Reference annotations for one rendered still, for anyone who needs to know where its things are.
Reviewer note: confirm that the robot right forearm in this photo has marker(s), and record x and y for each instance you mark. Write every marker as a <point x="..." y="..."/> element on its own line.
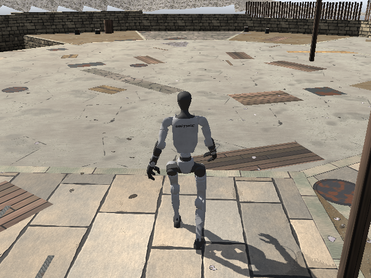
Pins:
<point x="212" y="149"/>

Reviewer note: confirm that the right robot hand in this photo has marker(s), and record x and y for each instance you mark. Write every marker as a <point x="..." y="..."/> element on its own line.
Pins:
<point x="212" y="158"/>

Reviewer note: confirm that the left robot hand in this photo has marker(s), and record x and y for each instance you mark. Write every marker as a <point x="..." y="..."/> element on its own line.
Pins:
<point x="150" y="171"/>

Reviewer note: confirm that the robot right thigh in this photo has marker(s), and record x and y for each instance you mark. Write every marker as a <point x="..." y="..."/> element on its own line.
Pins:
<point x="200" y="177"/>

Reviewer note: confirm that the robot left forearm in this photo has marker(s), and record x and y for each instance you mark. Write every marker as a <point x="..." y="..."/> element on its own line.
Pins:
<point x="155" y="155"/>

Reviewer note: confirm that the left robot shin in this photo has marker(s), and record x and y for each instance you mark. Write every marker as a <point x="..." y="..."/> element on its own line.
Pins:
<point x="175" y="203"/>

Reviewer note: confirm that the left robot upper arm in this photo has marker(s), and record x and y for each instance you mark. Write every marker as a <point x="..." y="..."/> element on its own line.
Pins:
<point x="163" y="132"/>

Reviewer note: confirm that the right robot upper arm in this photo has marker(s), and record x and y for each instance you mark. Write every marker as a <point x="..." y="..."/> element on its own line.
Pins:
<point x="202" y="121"/>

